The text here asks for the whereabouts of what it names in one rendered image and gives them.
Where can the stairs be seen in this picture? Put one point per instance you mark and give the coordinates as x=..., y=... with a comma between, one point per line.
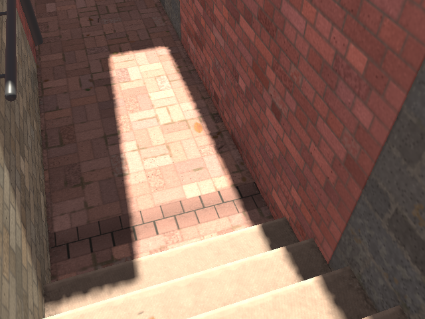
x=260, y=272

